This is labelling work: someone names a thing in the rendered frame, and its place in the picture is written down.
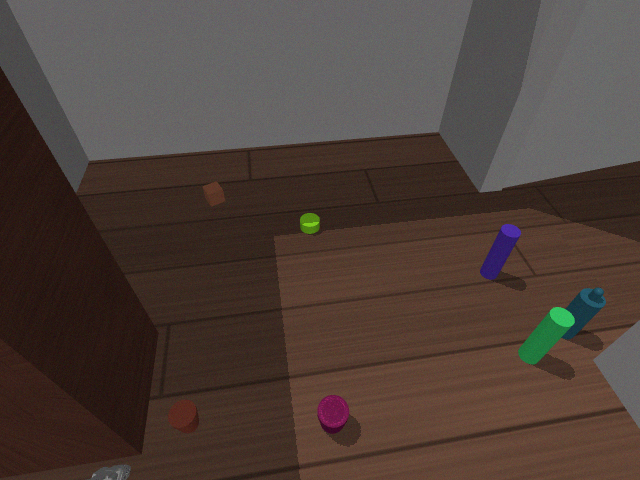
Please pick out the left robot hand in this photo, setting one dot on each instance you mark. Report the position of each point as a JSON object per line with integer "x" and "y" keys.
{"x": 119, "y": 472}

